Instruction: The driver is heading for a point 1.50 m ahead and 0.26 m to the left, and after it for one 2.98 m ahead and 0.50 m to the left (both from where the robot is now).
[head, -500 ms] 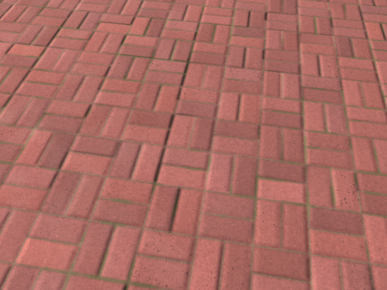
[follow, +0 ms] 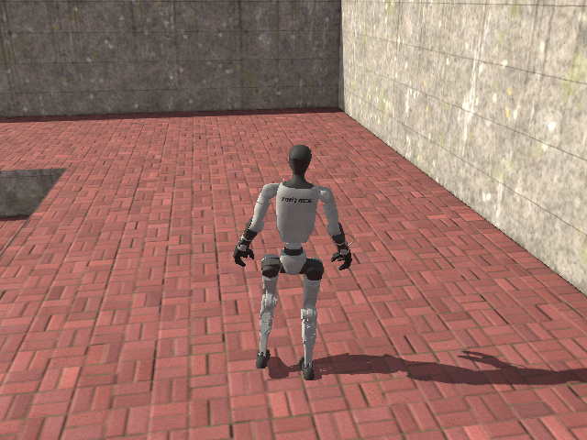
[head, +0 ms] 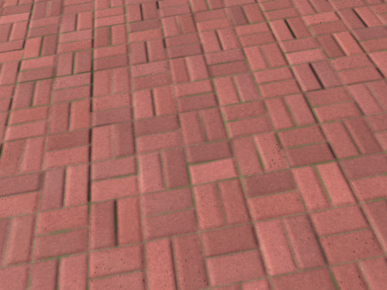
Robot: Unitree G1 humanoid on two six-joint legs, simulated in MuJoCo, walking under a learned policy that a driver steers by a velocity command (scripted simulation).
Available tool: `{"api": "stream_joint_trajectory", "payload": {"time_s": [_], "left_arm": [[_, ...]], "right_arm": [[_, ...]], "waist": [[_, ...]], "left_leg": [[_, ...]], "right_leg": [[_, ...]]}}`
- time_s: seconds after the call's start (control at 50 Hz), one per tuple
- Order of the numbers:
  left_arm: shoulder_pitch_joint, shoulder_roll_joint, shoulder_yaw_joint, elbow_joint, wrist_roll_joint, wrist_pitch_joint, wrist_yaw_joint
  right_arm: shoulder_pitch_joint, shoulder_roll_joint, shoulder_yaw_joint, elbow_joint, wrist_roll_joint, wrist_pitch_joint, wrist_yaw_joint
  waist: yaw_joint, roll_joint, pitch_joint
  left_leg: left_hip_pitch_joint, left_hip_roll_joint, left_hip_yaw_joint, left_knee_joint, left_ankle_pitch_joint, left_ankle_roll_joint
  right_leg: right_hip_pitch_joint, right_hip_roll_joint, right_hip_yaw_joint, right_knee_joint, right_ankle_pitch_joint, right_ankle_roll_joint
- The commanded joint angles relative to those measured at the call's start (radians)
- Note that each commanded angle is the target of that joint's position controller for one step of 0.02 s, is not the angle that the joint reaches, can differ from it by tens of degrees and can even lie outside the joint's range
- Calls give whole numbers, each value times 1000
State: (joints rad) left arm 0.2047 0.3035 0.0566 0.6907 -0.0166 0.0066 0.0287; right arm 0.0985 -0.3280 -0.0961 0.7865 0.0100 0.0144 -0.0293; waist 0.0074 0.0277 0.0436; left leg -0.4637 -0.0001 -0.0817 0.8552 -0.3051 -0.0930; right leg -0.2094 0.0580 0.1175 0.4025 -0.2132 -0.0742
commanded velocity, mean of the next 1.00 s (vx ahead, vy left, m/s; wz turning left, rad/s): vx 0.42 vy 0.00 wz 0.28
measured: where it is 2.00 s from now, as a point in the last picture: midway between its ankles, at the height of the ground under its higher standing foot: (160, 155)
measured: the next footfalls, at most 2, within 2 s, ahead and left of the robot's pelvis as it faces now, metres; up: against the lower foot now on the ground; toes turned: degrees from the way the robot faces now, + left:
left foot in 0.22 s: +0.11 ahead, +0.15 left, +0.00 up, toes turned -4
right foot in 0.64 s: +0.42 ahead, -0.07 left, +0.00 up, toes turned +14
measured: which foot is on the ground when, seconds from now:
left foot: up 0.00-0.20, down 0.22-0.66, up 0.68-1.00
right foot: down 0.00-0.22, up 0.24-0.62, down 0.64-1.00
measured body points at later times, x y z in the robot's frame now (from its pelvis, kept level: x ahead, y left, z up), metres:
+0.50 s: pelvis +0.16 +0.05 +0.00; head +0.19 +0.07 +0.45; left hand +0.36 +0.31 -0.09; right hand +0.16 -0.23 -0.12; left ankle +0.07 +0.15 -0.75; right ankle +0.30 -0.10 -0.70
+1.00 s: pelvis +0.42 +0.06 -0.01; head +0.45 +0.08 +0.44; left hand +0.34 +0.34 -0.13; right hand +0.71 -0.09 -0.09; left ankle +0.53 +0.26 -0.70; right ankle +0.38 -0.08 -0.75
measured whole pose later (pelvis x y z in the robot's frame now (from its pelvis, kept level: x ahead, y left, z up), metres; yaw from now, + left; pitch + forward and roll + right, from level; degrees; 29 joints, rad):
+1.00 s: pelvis +0.42 +0.06 -0.01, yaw +22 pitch +1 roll -3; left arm 0.35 0.30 0.08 0.82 -0.01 -0.10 -0.01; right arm 0.11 -0.31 -0.05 0.65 0.02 -0.04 0.03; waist 0.09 0.04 0.05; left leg -0.67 0.10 -0.05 0.75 -0.05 0.01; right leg 0.02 0.03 -0.15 0.22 -0.26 -0.01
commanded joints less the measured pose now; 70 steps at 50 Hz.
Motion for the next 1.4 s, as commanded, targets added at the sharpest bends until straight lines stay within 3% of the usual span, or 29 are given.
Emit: {"api": "stream_joint_trajectory", "payload": {"time_s": [0.02,0.12,0.2,0.22,0.24,0.26,0.3,0.36,0.48,0.56,0.62,0.64,0.66,0.68,0.7,0.74,0.76,0.86,0.94,1.04,1.08,1.12,1.14,1.16,1.18,1.2,1.24,1.3,1.4], "left_arm": [[19,185,49,-49,5,-15,5],[46,174,35,-24,9,-31,-14],[36,125,13,-16,17,-41,-25],[17,78,-3,-26,25,-48,-26],[12,37,-13,-67,26,-67,-26],[-54,112,5,-104,2,-86,-16],[-66,146,17,-92,-10,-112,-25],[-115,109,17,-106,26,-131,-42],[-246,22,-10,-147,11,-132,-59],[-252,74,10,-156,-5,-133,-57],[-86,137,44,-120,-2,-136,-40],[57,175,60,-100,9,-136,-30],[197,261,80,-82,30,-124,-24],[198,221,68,-64,29,-117,-38],[128,134,47,-71,20,-115,-37],[44,76,29,-58,21,-108,-36],[19,59,24,-50,30,-111,-35],[-2,95,43,-7,19,-133,-35],[23,127,49,28,12,-128,-38],[133,182,58,98,-26,-99,-42],[140,205,59,114,-26,-82,-39],[138,168,37,117,-15,-77,-34],[171,67,1,79,14,-85,-37],[252,24,-15,83,-4,-101,-40],[168,138,18,85,-34,-103,-41],[110,143,23,60,-40,-103,-41],[94,116,26,66,-14,-87,-31],[140,56,20,85,-19,-48,-32],[22,31,12,39,-8,-42,-41]], "right_arm": [[-93,-80,-10,-86,5,-48,18],[-72,-67,7,-70,14,-101,50],[80,-72,9,-11,20,-120,54],[170,-102,4,9,19,-124,50],[245,-204,-16,24,15,-122,47],[318,-222,-25,37,5,-124,62],[261,-130,4,11,5,-131,65],[263,-92,19,-2,8,-109,46],[303,-128,6,-13,12,-75,5],[327,-137,-1,-16,27,-66,-1],[290,-123,-2,-35,21,-61,3],[276,-82,11,-58,5,-61,9],[364,20,40,-88,0,-68,8],[424,3,45,-101,31,-75,9],[356,-95,18,-85,46,-71,9],[235,-95,15,-105,25,-64,13],[221,-83,11,-111,19,-58,17],[158,-20,27,-158,12,-36,32],[54,4,47,-181,6,-59,54],[-99,-18,50,-242,5,-79,75],[-51,-60,31,-239,2,-84,75],[223,-150,-18,-163,-3,-82,57],[371,-249,-40,-145,-26,-73,36],[363,-253,-30,-156,-32,-73,38],[320,-160,-8,-155,-24,-77,43],[268,-125,5,-144,-12,-82,45],[160,-61,20,-136,-15,-96,52],[110,-40,16,-113,-25,-128,51],[123,-68,1,-68,-29,-132,29]], "waist": [[47,-204,-42],[66,-190,-33],[-20,-140,-37],[-55,-67,-54],[-47,156,-67],[-94,235,-18],[-71,113,41],[-65,79,16],[-91,90,16],[-69,109,12],[36,109,-69],[106,72,-197],[104,-165,-390],[63,-383,-419],[66,-236,-238],[42,-101,-65],[20,-120,-37],[-7,-99,13],[24,-65,25],[50,-63,58],[1,-90,8],[-149,-89,-177],[-172,86,-350],[-121,232,-492],[-148,117,-361],[-119,111,-211],[-49,88,-100],[4,70,-64],[-11,30,10]], "left_leg": [[-92,6,7,-151,26,7],[58,12,69,-286,37,62],[306,0,77,-404,64,140],[399,85,-53,-453,3,181],[542,242,-373,-576,-156,300],[568,377,-685,-683,-296,427],[560,310,-559,-675,-273,385],[534,210,-365,-672,38,330],[328,121,-208,-656,260,294],[320,167,-287,-612,258,262],[316,130,-273,-426,457,211],[229,74,-237,-205,409,180],[-43,-57,-123,152,66,121],[-225,-59,-100,356,-287,108],[-295,11,-102,438,-206,108],[-259,79,-49,394,-71,106],[-228,106,-49,358,-36,106],[-238,138,-25,219,71,80],[-169,109,14,-59,275,91],[-128,73,73,-264,237,135],[-13,31,101,-318,169,159],[437,20,107,-333,241,207],[785,286,-214,-317,229,293],[878,444,-607,-470,86,398],[775,406,-516,-512,23,357],[646,369,-352,-535,54,323],[435,289,-173,-604,157,288],[319,269,-29,-696,272,295],[345,243,151,-738,354,276]], "right_leg": [[114,-239,305,-180,-254,-159],[54,-251,301,-165,-270,-154],[-69,-207,239,-61,-282,-106],[-141,-155,155,94,-230,-64],[-345,-17,-32,372,-225,10],[-552,7,-51,592,-385,43],[-639,-79,-7,689,-241,31],[-590,-108,-43,567,-79,61],[-336,-34,-108,192,151,139],[-213,-31,-61,101,204,122],[27,-38,-77,38,154,58],[257,-133,-2,61,117,4],[613,-377,342,49,-59,-112],[624,-497,692,-110,-268,-186],[477,-458,583,-140,-353,-153],[234,-366,292,-163,-111,-115],[164,-334,207,-188,-31,-107],[76,-330,2,-280,162,-140],[79,-286,-132,-289,245,-124],[198,-333,-118,-251,315,-109],[246,-337,-110,-144,526,-86],[88,-251,-170,204,604,-20],[-209,-150,-203,580,176,42],[-403,-31,-48,819,-397,70],[-495,-80,19,895,-360,67],[-540,-126,-16,874,-273,60],[-463,-190,-28,788,-124,68],[-383,-207,-23,764,-28,86],[-456,-197,-21,518,189,97]]}}
Keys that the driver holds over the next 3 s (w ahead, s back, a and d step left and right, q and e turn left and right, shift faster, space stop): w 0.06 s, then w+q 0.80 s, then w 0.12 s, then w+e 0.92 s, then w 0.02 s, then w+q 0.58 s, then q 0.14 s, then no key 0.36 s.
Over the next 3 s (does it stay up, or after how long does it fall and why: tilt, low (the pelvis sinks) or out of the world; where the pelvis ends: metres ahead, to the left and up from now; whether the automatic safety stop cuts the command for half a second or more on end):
stays up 1.43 0.22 -0.01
